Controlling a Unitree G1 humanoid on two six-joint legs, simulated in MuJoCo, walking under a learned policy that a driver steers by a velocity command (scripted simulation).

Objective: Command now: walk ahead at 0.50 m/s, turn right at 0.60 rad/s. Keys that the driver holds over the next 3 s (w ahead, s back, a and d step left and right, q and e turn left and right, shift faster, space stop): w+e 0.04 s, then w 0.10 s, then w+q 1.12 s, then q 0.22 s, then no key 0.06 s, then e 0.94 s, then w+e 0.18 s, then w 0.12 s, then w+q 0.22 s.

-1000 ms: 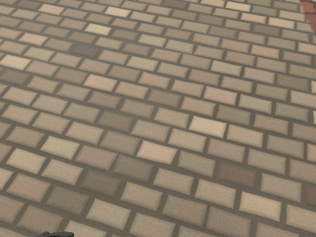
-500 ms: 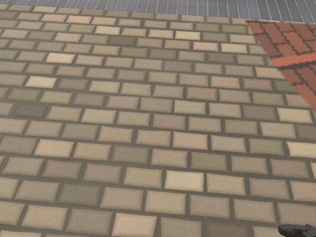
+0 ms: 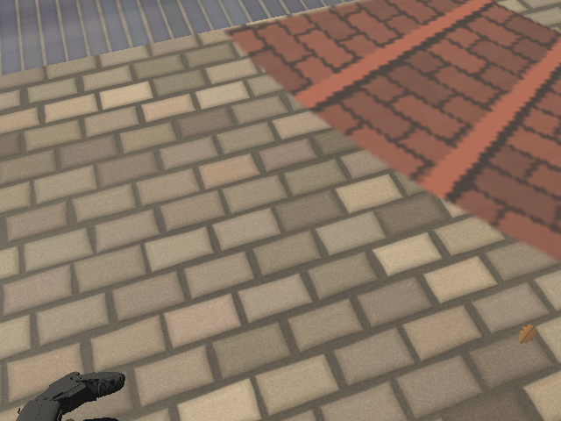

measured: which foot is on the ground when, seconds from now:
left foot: up 0.00-0.50, down 0.52-0.98, up 1.00-1.00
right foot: down 0.00-0.54, up 0.56-0.96, down 0.98-1.00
